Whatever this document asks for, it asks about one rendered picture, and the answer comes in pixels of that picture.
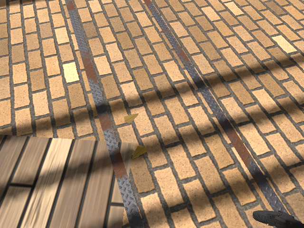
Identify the right robot hand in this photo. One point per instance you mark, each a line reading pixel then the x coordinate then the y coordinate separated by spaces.
pixel 278 219

